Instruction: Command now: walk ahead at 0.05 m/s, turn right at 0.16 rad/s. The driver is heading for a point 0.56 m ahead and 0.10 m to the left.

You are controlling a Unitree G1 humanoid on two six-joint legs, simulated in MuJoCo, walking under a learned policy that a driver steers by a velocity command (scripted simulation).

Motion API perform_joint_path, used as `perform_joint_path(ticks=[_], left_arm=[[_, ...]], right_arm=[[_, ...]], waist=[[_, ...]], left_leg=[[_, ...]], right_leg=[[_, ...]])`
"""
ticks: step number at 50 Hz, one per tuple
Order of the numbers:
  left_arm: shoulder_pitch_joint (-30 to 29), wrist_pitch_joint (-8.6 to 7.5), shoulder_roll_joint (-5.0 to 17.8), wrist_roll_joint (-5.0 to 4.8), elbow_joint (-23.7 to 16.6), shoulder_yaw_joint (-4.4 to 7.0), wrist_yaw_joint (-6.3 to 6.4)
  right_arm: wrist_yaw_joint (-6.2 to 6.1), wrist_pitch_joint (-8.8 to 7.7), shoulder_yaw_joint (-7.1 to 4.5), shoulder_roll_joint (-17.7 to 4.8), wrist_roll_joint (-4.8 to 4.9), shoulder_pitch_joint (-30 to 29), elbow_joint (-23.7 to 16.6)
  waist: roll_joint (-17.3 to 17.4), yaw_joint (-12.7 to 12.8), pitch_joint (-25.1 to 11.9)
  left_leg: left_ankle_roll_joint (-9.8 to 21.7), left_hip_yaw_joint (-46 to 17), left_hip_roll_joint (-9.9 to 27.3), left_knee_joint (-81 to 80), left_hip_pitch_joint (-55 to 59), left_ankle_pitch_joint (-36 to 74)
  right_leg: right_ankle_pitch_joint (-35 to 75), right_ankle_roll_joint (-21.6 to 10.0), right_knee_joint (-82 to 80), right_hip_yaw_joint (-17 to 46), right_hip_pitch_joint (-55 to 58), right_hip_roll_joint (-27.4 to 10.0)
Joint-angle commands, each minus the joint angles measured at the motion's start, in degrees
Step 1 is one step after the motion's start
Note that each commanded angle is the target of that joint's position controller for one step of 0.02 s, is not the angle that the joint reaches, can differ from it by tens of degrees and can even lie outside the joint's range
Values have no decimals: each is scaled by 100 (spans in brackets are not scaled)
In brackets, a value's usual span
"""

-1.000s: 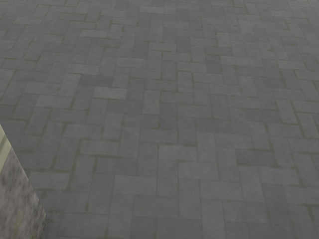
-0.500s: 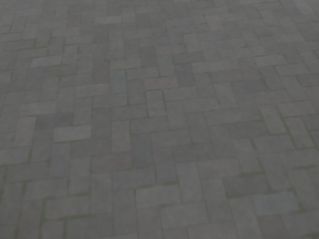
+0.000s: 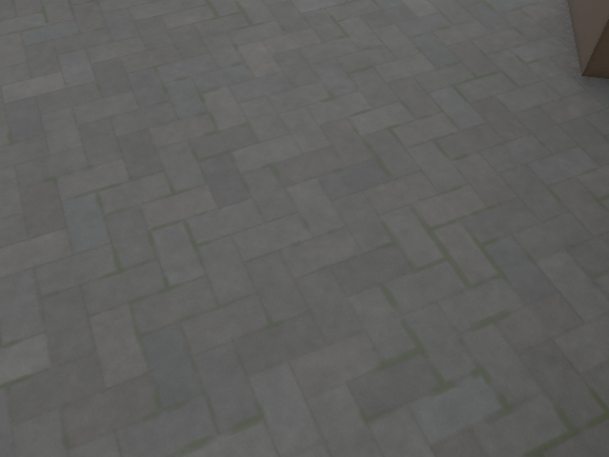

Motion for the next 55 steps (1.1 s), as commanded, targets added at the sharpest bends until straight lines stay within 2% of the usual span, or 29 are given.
perform_joint_path(ticks=[1,3,4,5,6,8,12,15,18,20,21,23,24,26,28,32,35,36,37,38,39,40,41,42,45,46,49,52,55], left_arm=[[594,3,371,22,-97,69,9],[678,20,283,107,-19,49,-58],[506,20,376,199,-90,50,-107],[413,23,841,240,-135,142,-142],[312,-34,630,251,-91,96,-230],[-179,-219,364,269,-131,-1,-293],[124,-338,416,183,64,8,-309],[278,-291,592,160,131,77,-268],[465,-183,950,113,174,266,-133],[482,-127,861,116,144,294,-46],[557,-137,834,131,96,311,-23],[716,-267,840,90,89,349,-30],[635,-353,790,5,91,355,-46],[557,-410,779,10,149,357,-116],[538,-462,892,84,173,406,-216],[605,-456,1251,-25,262,528,-354],[355,-428,1281,-90,209,527,-352],[377,-439,1053,-27,167,451,-328],[176,-486,608,129,-148,305,-280],[-20,-691,385,89,-441,214,-225],[-180,-823,899,-148,-380,334,-281],[-188,-910,1003,-221,-337,350,-323],[-109,-932,1033,-94,-222,380,-338],[-55,-919,1056,54,-136,431,-334],[24,-835,821,109,-99,414,-393],[-69,-825,704,122,-166,380,-396],[-577,-838,468,102,-265,261,-495],[-1116,-876,404,3,-409,183,-579],[-1266,-900,525,-40,-507,186,-652]], right_arm=[[-65,-38,-216,-954,78,-271,-294],[-52,-26,-163,-790,131,-111,-191],[-12,-58,-101,-658,121,-9,-127],[47,-94,-44,-427,70,280,-159],[52,-113,-52,-458,55,72,-163],[23,-97,-90,-566,44,4,0],[68,-129,-23,-554,-15,240,262],[97,-133,-36,-703,75,93,344],[91,-132,-86,-889,124,3,249],[78,-124,-103,-821,110,34,166],[88,-97,-111,-793,143,-13,120],[116,-55,-166,-822,270,-225,-37],[124,-44,-166,-792,312,-271,-73],[111,-76,-153,-753,296,-423,-143],[169,-149,-118,-720,294,-459,-147],[346,-226,-74,-750,300,-636,-264],[374,-228,-231,-995,285,237,23],[337,-219,-435,-1353,324,1030,255],[249,-224,-665,-2123,328,1801,288],[326,-358,-570,-2203,201,1617,69],[355,-451,-431,-1672,175,1266,-42],[342,-495,-345,-1373,182,1026,-118],[318,-493,-310,-1240,212,753,-179],[284,-493,-266,-1150,185,556,-237],[180,-469,-263,-1238,170,468,-349],[136,-422,-303,-1335,224,533,-333],[51,-379,-320,-1289,164,747,-280],[40,-417,-342,-1336,198,1122,-134],[53,-398,-369,-1338,198,1257,-7]], waist=[[951,272,-1119],[927,392,-939],[687,330,-732],[-324,29,-751],[-935,98,-626],[-739,-35,-196],[-473,21,-323],[-224,156,-196],[-314,269,-200],[-597,278,-276],[-676,395,-379],[-259,474,-141],[-130,443,74],[-91,485,137],[-117,523,-7],[-333,546,-118],[-325,-70,-424],[-22,-449,-851],[1399,-723,-1129],[1964,-541,-1566],[1144,-531,-1074],[948,-368,-663],[478,-191,-325],[503,-48,-204],[506,176,-276],[542,176,-236],[668,-28,-173],[686,-298,29],[643,-281,155]], left_leg=[[1052,-1200,1348,-672,402,403],[726,-1123,1133,-672,-67,-1143],[381,-969,939,-498,-376,-1642],[12,-314,357,14,-479,-1774],[-232,-8,164,292,152,-1395],[-328,-156,259,215,710,-632],[-363,-268,436,14,965,-104],[-363,-270,401,121,568,-103],[-353,-163,303,653,-111,-337],[-379,-105,307,1401,-481,-1320],[-372,-109,354,2161,-848,-2241],[-301,-444,678,3337,-1871,-2748],[-263,-605,816,3277,-2252,-2519],[-239,-504,864,2916,-2350,-2011],[-231,-213,852,2351,-1859,-1613],[-134,363,619,1386,-819,-1235],[176,899,76,703,833,-862],[421,643,30,565,1961,-887],[1169,-1842,1447,-189,3031,-1609],[1955,-4660,2356,-1391,3582,-2488],[1853,-4178,2409,-1505,3329,-2858],[1637,-3429,2144,-1425,2908,-2587],[1464,-2781,1800,-1431,2431,-1922],[1320,-2280,1576,-1465,2053,-1227],[1281,-1575,1277,-1556,1586,428],[1297,-1408,1240,-1591,1477,733],[1034,-819,933,-1550,1105,592],[1028,-823,1159,-1704,1171,130],[970,-781,1507,-1567,1906,365]], right_leg=[[659,-202,-872,-427,1014,107],[934,-490,-1710,-527,1588,179],[1165,-666,-2136,-157,1724,-125],[1023,-1040,-2398,638,1523,-816],[-11,-1339,-3084,1115,538,-1128],[-198,-1107,-3186,913,91,-810],[804,-946,-2973,672,514,-587],[1117,-971,-2892,564,895,-527],[1954,-1306,-2798,667,1333,-897],[2725,-1612,-2746,857,1507,-1296],[2499,-1865,-2930,1146,1715,-1627],[1211,-2193,-3445,1700,2093,-2139],[423,-2112,-3644,1666,2294,-2077],[538,-1859,-3814,1148,2623,-1813],[1092,-1683,-3826,494,2604,-1550],[1218,-1531,-3636,-189,2241,-1413],[2445,-1171,-2383,-793,1468,-1236],[3015,-886,-1066,-1233,945,-968],[1770,-348,1253,-1633,-657,-388],[-848,-301,2286,-439,-2122,393],[-571,-434,2577,31,-2663,-62],[-49,-591,2314,-14,-2660,-318],[435,-586,1849,-29,-2388,-469],[835,-537,1341,-26,-2037,-581],[1497,-244,682,-223,-1530,-398],[1716,-122,318,-308,-1509,-346],[2740,-70,-910,-427,-1088,-252],[3356,-183,-1497,-480,-972,-234],[3067,-500,-1801,-386,-1324,-279]])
